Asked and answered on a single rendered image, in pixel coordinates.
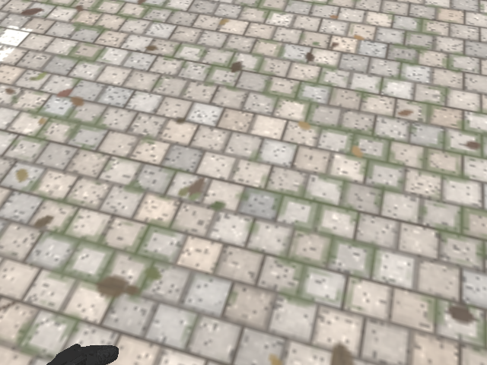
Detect robot left hand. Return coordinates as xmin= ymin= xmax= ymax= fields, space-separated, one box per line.
xmin=47 ymin=344 xmax=119 ymax=365

